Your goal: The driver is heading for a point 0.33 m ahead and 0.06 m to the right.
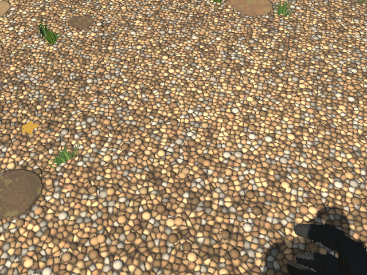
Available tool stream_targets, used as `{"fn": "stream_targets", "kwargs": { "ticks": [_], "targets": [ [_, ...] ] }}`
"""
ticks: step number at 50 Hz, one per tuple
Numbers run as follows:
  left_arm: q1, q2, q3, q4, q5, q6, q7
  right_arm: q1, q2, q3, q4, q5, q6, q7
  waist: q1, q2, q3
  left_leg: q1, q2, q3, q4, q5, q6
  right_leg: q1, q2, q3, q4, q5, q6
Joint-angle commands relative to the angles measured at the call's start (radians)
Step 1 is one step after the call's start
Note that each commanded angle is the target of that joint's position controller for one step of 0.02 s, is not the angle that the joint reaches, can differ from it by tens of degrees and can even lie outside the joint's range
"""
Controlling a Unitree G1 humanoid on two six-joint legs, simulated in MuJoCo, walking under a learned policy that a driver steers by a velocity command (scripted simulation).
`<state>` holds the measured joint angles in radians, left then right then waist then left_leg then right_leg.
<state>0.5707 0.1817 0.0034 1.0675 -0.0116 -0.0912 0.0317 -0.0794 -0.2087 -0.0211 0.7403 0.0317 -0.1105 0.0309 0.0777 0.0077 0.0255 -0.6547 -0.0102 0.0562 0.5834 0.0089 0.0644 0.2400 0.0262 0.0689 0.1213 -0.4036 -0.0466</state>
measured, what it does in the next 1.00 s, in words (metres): walks ahead: left foot, then right foot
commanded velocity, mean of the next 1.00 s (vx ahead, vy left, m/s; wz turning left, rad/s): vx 0.19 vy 0.00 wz -0.02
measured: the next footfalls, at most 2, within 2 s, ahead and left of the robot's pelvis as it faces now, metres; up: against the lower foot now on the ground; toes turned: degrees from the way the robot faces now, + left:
left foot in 0.04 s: +0.22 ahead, +0.09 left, +0.00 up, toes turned +1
right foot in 0.50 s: +0.38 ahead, -0.14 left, +0.00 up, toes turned -2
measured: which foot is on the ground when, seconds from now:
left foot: up 0.00-0.02, down 0.04-0.52, up 0.54-0.68, down 0.70-1.00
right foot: down 0.00-0.06, up 0.08-0.48, down 0.50-1.00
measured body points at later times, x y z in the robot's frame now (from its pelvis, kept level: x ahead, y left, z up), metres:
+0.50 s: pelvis +0.23 -0.01 +0.02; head +0.25 -0.03 +0.47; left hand +0.39 +0.23 -0.10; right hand +0.25 -0.27 -0.13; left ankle +0.19 +0.09 -0.72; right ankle +0.34 -0.13 -0.71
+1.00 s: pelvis +0.30 -0.03 +0.01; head +0.32 -0.02 +0.46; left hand +0.39 +0.22 -0.13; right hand +0.31 -0.27 -0.14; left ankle +0.26 +0.10 -0.72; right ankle +0.34 -0.13 -0.72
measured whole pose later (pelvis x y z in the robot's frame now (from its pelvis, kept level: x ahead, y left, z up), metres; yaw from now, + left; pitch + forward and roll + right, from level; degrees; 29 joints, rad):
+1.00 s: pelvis +0.30 -0.03 +0.01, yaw -1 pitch +0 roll +0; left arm 0.16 0.20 0.05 1.00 0.00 -0.01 0.02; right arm 0.26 -0.20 -0.02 1.10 0.00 -0.02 -0.04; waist -0.01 0.00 0.03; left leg -0.17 0.02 0.01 0.53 -0.36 -0.01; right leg -0.31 0.01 -0.03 0.52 -0.21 -0.02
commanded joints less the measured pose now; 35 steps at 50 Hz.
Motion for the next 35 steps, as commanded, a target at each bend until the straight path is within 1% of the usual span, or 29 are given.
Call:
{"fn": "stream_targets", "kwargs": {
  "ticks": [1, 2, 3, 4, 5, 6, 7, 8, 9, 10, 12, 14, 15, 17, 20, 22, 23, 24, 25, 26, 27, 28, 29, 30, 31, 32, 33, 34, 35],
  "targets": [
    [-0.036, 0.192, 0.047, -0.053, 0.024, 0.014, 0.003, 0.235, -0.172, -0.068, 0.016, 0.008, 0.004, -0.008, -0.213, -0.171, -0.095, 0.435, -0.074, 0.024, -0.038, -0.019, 0.057, -0.135, -0.216, 0.013, 0.360, 1.274, -0.054],
    [-0.072, 0.180, 0.041, -0.076, 0.034, 0.017, -0.007, 0.398, -0.203, -0.080, 0.062, 0.005, 0.014, -0.016, -0.287, -0.154, -0.187, 0.694, 0.008, -0.051, -0.031, -0.007, 0.100, -0.289, -0.188, 0.014, 0.595, 1.150, -0.036],
    [0.045, 0.046, 0.009, -0.091, 0.043, 0.008, -0.023, 0.551, -0.290, -0.099, 0.095, -0.036, 0.017, -0.020, -0.237, 0.107, -0.384, 1.100, 0.296, -0.475, -0.023, -0.088, 0.261, -0.659, -0.025, -0.009, 1.041, 0.549, 0.010],
    [0.098, 0.018, -0.004, -0.062, 0.012, -0.021, -0.039, 0.557, -0.224, -0.080, 0.120, -0.043, 0.015, -0.011, -0.210, 0.245, -0.504, 1.143, 0.420, -0.866, -0.235, -0.219, 0.343, -0.801, 0.069, 0.099, 1.289, -0.128, 0.007],
    [-0.018, 0.116, 0.023, -0.103, -0.020, -0.040, -0.046, 0.445, -0.170, -0.063, 0.114, -0.027, 0.010, -0.007, -0.187, 0.183, -0.285, 0.953, 0.366, -0.774, -0.299, -0.325, 0.282, -0.902, -0.003, 0.102, 1.341, -0.095, -0.018],
    [-0.138, 0.157, 0.032, -0.145, -0.035, -0.045, -0.043, 0.331, -0.134, -0.052, 0.094, -0.021, 0.005, -0.005, -0.155, 0.077, -0.135, 0.745, 0.330, -0.599, -0.336, -0.313, 0.237, -0.903, -0.060, 0.066, 1.296, 0.001, -0.028],
    [-0.185, 0.153, 0.037, -0.153, -0.033, -0.039, -0.034, 0.259, -0.116, -0.044, 0.089, -0.028, -0.005, 0.003, -0.114, -0.016, -0.055, 0.572, 0.300, -0.478, -0.380, -0.233, 0.209, -0.865, -0.103, 0.041, 1.239, 0.062, -0.027],
    [-0.169, 0.147, 0.048, -0.147, -0.026, -0.021, -0.024, 0.221, -0.098, -0.038, 0.089, -0.038, -0.015, 0.007, -0.072, -0.011, -0.040, 0.468, 0.258, -0.380, -0.411, -0.189, 0.180, -0.795, -0.142, 0.040, 1.181, 0.100, -0.027],
    [-0.138, 0.121, 0.047, -0.140, -0.022, -0.003, -0.017, 0.206, -0.094, -0.035, 0.100, -0.041, -0.017, 0.011, -0.044, 0.021, -0.018, 0.389, 0.234, -0.319, -0.440, -0.129, 0.176, -0.740, -0.153, 0.034, 1.151, 0.106, -0.016],
    [-0.115, 0.099, 0.046, -0.134, -0.017, 0.009, -0.010, 0.219, -0.093, -0.034, 0.117, -0.042, -0.020, 0.014, -0.032, 0.032, -0.004, 0.334, 0.223, -0.267, -0.453, -0.022, 0.184, -0.708, -0.154, 0.020, 1.119, 0.097, -0.003],
    [-0.131, 0.102, 0.053, -0.151, -0.002, 0.019, 0.000, 0.250, -0.115, -0.034, 0.148, -0.050, -0.026, 0.010, -0.017, 0.039, 0.013, 0.284, 0.211, -0.174, -0.451, 0.231, 0.201, -0.704, -0.150, -0.003, 1.039, 0.129, 0.030],
    [-0.203, 0.110, 0.058, -0.182, 0.013, 0.021, 0.003, 0.272, -0.147, -0.037, 0.165, -0.057, -0.022, -0.005, -0.023, 0.042, 0.003, 0.305, 0.202, -0.119, -0.435, 0.361, 0.201, -0.742, -0.156, -0.016, 0.912, 0.224, 0.055],
    [-0.236, 0.104, 0.056, -0.191, 0.016, 0.021, 0.001, 0.278, -0.152, -0.037, 0.169, -0.055, -0.015, -0.013, -0.031, 0.040, -0.011, 0.320, 0.186, -0.090, -0.421, 0.382, 0.188, -0.736, -0.155, -0.024, 0.829, 0.283, 0.059],
    [-0.317, 0.084, 0.048, -0.206, 0.015, 0.020, -0.005, 0.304, -0.163, -0.036, 0.179, -0.049, -0.001, -0.026, -0.065, 0.042, -0.031, 0.347, 0.163, -0.052, -0.399, 0.371, 0.163, -0.694, -0.131, -0.048, 0.662, 0.390, 0.061],
    [-0.395, 0.104, 0.050, -0.223, 0.008, 0.027, -0.011, 0.357, -0.183, -0.037, 0.209, -0.039, 0.018, -0.032, -0.099, 0.051, -0.052, 0.426, 0.188, -0.078, -0.367, 0.281, 0.154, -0.658, -0.102, -0.047, 0.533, 0.427, 0.066],
    [-0.422, 0.125, 0.056, -0.236, 0.011, 0.028, -0.013, 0.357, -0.181, -0.037, 0.222, -0.029, 0.029, -0.034, -0.099, 0.061, -0.052, 0.477, 0.209, -0.109, -0.312, 0.247, 0.142, -0.647, -0.087, -0.042, 0.466, 0.370, 0.052],
    [-0.412, 0.131, 0.059, -0.234, 0.016, 0.024, -0.015, 0.344, -0.177, -0.036, 0.224, -0.021, 0.034, -0.036, -0.084, 0.059, -0.059, 0.491, 0.207, -0.118, -0.268, 0.216, 0.126, -0.615, -0.077, -0.048, 0.409, 0.371, 0.039],
    [-0.375, 0.142, 0.066, -0.218, 0.022, 0.021, -0.015, 0.337, -0.162, -0.032, 0.226, -0.013, 0.037, -0.039, -0.062, 0.044, -0.073, 0.495, 0.182, -0.121, -0.211, 0.162, 0.098, -0.547, -0.064, -0.059, 0.327, 0.418, 0.024],
    [-0.333, 0.187, 0.080, -0.204, 0.028, 0.017, -0.009, 0.382, -0.134, -0.024, 0.236, -0.020, 0.036, -0.041, -0.062, -0.002, -0.098, 0.481, 0.129, -0.106, -0.137, 0.089, 0.051, -0.445, -0.104, -0.019, 0.270, 0.635, 0.003],
    [-0.298, 0.253, 0.092, -0.204, 0.032, 0.021, -0.003, 0.470, -0.097, -0.012, 0.242, -0.049, 0.027, -0.040, -0.109, -0.103, -0.179, 0.382, 0.057, -0.067, -0.022, -0.159, 0.005, -0.260, -0.231, 0.087, 0.347, 0.947, -0.053],
    [-0.290, 0.207, 0.079, -0.187, 0.032, 0.033, -0.003, 0.556, -0.023, 0.008, 0.273, -0.046, 0.029, -0.042, -0.130, -0.238, -0.232, 0.277, 0.008, -0.030, 0.079, -0.447, -0.046, -0.183, -0.336, 0.200, 0.345, 0.941, -0.181],
    [-0.280, 0.131, 0.061, -0.182, 0.027, 0.038, -0.011, 0.501, -0.064, 0.002, 0.268, -0.034, 0.046, -0.051, -0.093, -0.208, -0.227, 0.268, 0.014, -0.050, 0.123, -0.540, -0.067, -0.237, -0.343, 0.260, 0.288, 0.749, -0.212],
    [-0.310, 0.122, 0.055, -0.184, 0.028, 0.039, -0.015, 0.432, -0.096, -0.007, 0.249, -0.024, 0.064, -0.058, -0.089, -0.180, -0.189, 0.246, 0.023, -0.062, 0.139, -0.551, -0.073, -0.288, -0.322, 0.266, 0.250, 0.585, -0.197],
    [-0.351, 0.133, 0.054, -0.193, 0.033, 0.040, -0.016, 0.401, -0.100, -0.010, 0.248, -0.024, 0.083, -0.066, -0.096, -0.159, -0.171, 0.252, 0.038, -0.077, 0.142, -0.537, -0.079, -0.336, -0.310, 0.263, 0.223, 0.471, -0.179],
    [-0.401, 0.150, 0.056, -0.205, 0.033, 0.042, -0.013, 0.395, -0.104, -0.013, 0.252, -0.031, 0.100, -0.071, -0.109, -0.150, -0.150, 0.285, 0.053, -0.089, 0.129, -0.496, -0.084, -0.405, -0.306, 0.253, 0.195, 0.379, -0.162],
    [-0.453, 0.160, 0.058, -0.215, 0.033, 0.044, -0.010, 0.403, -0.096, -0.013, 0.261, -0.035, 0.111, -0.072, -0.131, -0.148, -0.137, 0.348, 0.062, -0.091, 0.088, -0.434, -0.084, -0.480, -0.284, 0.222, 0.177, 0.312, -0.138],
    [-0.497, 0.156, 0.057, -0.220, 0.029, 0.049, -0.008, 0.424, -0.077, -0.010, 0.278, -0.037, 0.115, -0.071, -0.155, -0.140, -0.120, 0.430, 0.055, -0.074, 0.005, -0.342, -0.080, -0.553, -0.241, 0.164, 0.170, 0.246, -0.107],
    [-0.497, 0.147, 0.055, -0.212, 0.022, 0.052, -0.009, 0.430, -0.068, -0.008, 0.292, -0.044, 0.116, -0.069, -0.159, -0.127, -0.106, 0.482, 0.042, -0.056, -0.064, -0.249, -0.075, -0.592, -0.195, 0.110, 0.172, 0.157, -0.074],
    [-0.467, 0.139, 0.055, -0.195, 0.015, 0.054, -0.009, 0.423, -0.081, -0.010, 0.296, -0.052, 0.118, -0.066, -0.145, -0.107, -0.084, 0.496, 0.049, -0.059, -0.106, -0.210, -0.067, -0.608, -0.161, 0.075, 0.174, 0.050, -0.040]
  ]
}}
